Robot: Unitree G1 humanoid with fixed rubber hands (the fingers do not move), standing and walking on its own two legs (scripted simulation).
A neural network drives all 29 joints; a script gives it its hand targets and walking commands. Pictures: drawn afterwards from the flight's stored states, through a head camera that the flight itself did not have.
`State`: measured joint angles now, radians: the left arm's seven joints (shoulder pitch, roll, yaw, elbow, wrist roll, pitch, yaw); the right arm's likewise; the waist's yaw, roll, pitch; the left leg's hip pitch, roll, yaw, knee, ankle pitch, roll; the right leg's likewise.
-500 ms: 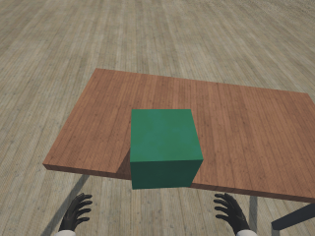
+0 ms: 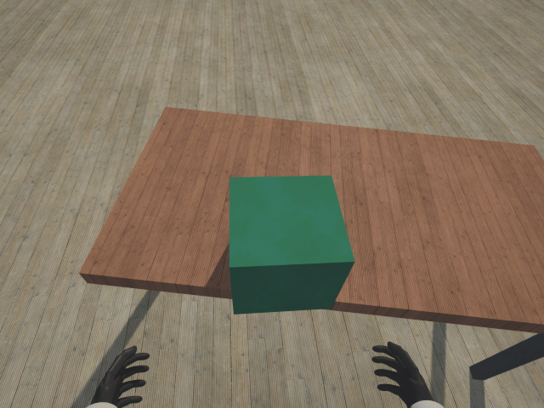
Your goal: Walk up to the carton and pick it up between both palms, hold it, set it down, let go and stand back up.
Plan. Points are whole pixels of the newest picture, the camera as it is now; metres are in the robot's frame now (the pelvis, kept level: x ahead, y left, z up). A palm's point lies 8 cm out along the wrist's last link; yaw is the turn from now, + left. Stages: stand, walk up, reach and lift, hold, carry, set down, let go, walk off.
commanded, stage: let go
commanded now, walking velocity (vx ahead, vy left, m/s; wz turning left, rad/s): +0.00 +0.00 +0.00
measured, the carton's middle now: (282, 245) +0.41 -0.03 -0.09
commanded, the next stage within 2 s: stand in 0.36 s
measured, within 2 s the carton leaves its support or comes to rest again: neither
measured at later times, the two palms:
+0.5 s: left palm out of the picture +0.13 +0.22 -0.10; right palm out of the picture +0.12 -0.25 -0.10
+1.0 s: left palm out of the picture -0.02 +0.23 -0.15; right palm out of the picture -0.01 -0.22 -0.14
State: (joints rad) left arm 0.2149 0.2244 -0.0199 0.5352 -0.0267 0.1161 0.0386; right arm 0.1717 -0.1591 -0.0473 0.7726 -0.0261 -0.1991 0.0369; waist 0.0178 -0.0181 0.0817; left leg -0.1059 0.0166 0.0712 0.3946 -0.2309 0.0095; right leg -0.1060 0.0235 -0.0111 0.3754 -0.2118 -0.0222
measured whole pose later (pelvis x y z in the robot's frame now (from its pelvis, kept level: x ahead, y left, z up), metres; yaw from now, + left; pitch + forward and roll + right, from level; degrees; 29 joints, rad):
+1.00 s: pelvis +0.01 +0.00 +0.00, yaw +3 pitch -2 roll -1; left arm 0.36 0.18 0.01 1.07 0.02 0.00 0.03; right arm 0.42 -0.15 -0.03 1.00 -0.02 0.00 -0.02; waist 0.01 0.00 -0.04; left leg -0.14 0.00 0.03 0.40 -0.23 0.02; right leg -0.11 0.01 -0.05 0.36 -0.21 -0.01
